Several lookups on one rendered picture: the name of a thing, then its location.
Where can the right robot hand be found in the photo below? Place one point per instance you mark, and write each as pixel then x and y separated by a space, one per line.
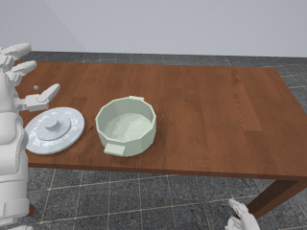
pixel 247 221

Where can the knob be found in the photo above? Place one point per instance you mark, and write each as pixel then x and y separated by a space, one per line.
pixel 51 123

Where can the robot left forearm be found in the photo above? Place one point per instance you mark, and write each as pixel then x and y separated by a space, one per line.
pixel 14 139

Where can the left robot hand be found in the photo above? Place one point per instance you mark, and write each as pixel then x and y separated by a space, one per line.
pixel 11 77

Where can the lid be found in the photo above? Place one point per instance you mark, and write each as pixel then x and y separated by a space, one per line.
pixel 48 141

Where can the pot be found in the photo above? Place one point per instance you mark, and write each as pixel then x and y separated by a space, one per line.
pixel 126 126

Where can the table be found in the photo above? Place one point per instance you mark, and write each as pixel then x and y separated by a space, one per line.
pixel 220 121

